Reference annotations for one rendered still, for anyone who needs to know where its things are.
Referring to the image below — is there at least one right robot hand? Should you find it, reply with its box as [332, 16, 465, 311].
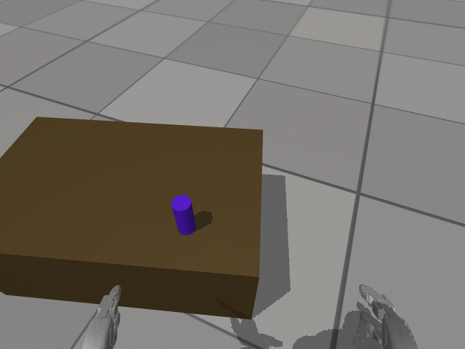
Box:
[353, 284, 418, 349]

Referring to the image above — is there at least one left robot hand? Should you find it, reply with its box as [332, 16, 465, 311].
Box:
[81, 285, 121, 349]

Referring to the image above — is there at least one can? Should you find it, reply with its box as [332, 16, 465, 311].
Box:
[171, 195, 195, 236]

